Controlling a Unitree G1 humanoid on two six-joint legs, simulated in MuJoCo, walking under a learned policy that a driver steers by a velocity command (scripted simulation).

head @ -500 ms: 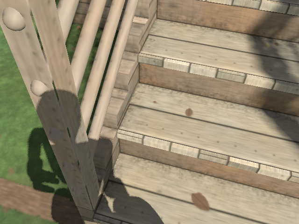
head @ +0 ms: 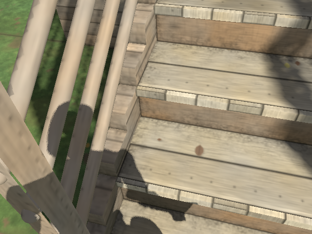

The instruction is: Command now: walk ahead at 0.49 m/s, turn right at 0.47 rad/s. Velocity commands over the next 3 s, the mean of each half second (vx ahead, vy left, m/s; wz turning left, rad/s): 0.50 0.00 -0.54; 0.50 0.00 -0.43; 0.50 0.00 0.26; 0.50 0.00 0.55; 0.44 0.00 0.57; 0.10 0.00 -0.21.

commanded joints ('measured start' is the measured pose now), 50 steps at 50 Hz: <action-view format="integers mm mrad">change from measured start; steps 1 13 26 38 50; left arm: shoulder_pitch -105 -262 -611 143 265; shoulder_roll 169 -88 -55 185 158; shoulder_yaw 35 -57 -19 74 -5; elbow -138 -365 -653 -103 124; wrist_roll -1 -62 41 -2 78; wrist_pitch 3 2 73 -54 -81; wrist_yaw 33 -35 -43 -134 -128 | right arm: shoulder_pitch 77 295 381 48 -408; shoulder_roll -81 -59 -172 -88 -78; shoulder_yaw -18 -9 -50 -34 44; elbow -72 50 44 -229 -385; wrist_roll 27 -28 -60 -22 53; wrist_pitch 24 20 -9 -105 33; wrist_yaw -16 15 3 130 114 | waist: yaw -107 -83 -167 -8 -75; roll -224 -19 153 -180 -119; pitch -82 88 21 -1 -24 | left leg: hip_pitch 315 544 1003 -489 -633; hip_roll -69 283 344 -153 -64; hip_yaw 1 -174 44 -379 143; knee -278 -771 -911 1113 1019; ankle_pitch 1 -267 -96 183 101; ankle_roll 5 228 253 221 182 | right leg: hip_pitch -33 -1061 -1280 -11 -194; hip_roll -259 -77 -225 -198 -169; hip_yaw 270 14 -57 449 161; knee -51 1907 1318 155 -157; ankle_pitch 680 -183 -364 62 489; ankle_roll -181 78 11 -44 9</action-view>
